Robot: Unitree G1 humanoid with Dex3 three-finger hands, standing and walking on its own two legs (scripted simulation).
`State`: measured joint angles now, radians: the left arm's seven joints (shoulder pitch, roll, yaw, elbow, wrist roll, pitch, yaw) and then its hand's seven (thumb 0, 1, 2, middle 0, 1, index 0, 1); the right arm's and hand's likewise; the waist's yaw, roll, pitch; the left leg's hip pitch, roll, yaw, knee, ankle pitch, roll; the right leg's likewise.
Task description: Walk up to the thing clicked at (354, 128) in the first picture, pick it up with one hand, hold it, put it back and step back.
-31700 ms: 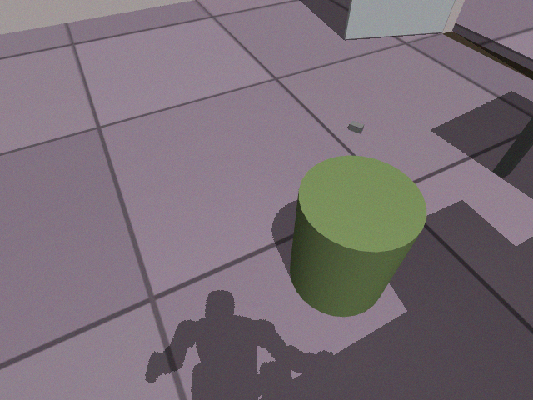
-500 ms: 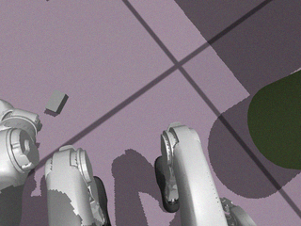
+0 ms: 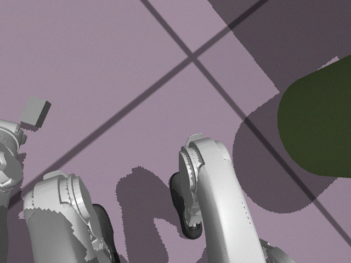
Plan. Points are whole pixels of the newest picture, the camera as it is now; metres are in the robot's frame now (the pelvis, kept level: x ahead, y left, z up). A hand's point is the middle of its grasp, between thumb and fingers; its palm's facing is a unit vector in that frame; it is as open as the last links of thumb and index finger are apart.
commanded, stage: rise first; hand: left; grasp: from above
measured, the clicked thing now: (35, 111) +0.50 +0.25 -0.31
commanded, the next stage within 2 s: approach in 1.96 s
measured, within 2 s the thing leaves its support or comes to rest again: neither
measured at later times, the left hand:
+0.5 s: hand out of the picture +0.44 +0.29 -0.19, palm faces -0.16 -0.40 -0.90, open 13.0 cm
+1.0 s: hand (1, 122) +0.46 +0.29 -0.20, palm faces -0.17 -0.39 -0.91, open 12.6 cm
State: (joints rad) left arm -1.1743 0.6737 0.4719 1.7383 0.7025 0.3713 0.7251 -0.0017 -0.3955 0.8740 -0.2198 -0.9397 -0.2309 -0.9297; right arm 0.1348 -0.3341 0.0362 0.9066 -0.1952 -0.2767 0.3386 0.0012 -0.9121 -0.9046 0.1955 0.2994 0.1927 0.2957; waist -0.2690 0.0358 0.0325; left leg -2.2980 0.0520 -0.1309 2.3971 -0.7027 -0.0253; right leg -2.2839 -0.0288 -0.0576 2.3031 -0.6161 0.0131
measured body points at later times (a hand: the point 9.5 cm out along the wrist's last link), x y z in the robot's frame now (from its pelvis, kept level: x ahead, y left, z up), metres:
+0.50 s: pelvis +0.00 +0.00 -0.01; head +0.27 +0.04 +0.35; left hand +0.45 +0.31 -0.14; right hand -0.01 -0.26 -0.11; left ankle +0.07 +0.14 -0.30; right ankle +0.11 -0.12 -0.30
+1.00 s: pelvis +0.00 +0.00 -0.01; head +0.28 +0.04 +0.34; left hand +0.47 +0.30 -0.15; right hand -0.03 -0.26 -0.10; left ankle +0.07 +0.14 -0.30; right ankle +0.11 -0.12 -0.30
